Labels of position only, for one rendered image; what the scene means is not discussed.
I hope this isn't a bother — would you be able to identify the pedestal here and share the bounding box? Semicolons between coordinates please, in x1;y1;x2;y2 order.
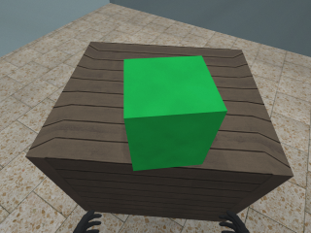
25;42;294;222

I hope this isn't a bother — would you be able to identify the carton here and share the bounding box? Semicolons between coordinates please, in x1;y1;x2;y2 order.
123;55;227;171

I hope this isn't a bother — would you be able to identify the robot left hand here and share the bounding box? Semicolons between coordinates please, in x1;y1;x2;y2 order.
73;210;102;233

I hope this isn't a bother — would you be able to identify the robot right hand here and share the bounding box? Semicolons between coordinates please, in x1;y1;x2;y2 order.
219;210;250;233

